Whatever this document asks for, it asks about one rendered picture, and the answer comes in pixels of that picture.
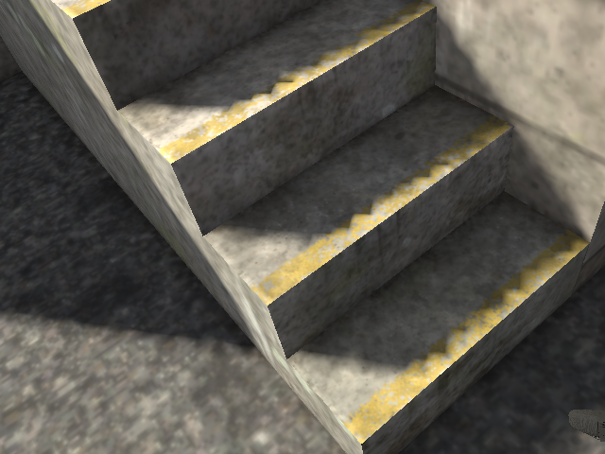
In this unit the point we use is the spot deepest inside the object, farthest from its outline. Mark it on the right robot hand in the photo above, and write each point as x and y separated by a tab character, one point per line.
591	422

